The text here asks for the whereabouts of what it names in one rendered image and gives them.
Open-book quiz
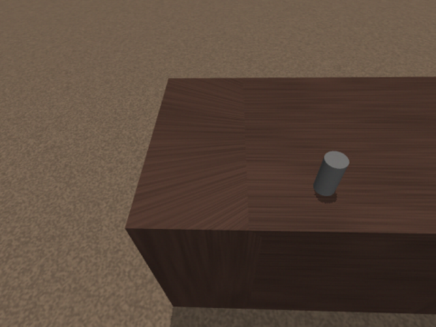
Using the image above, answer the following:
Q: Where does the can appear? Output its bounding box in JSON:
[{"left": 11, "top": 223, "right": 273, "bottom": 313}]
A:
[{"left": 313, "top": 151, "right": 349, "bottom": 196}]

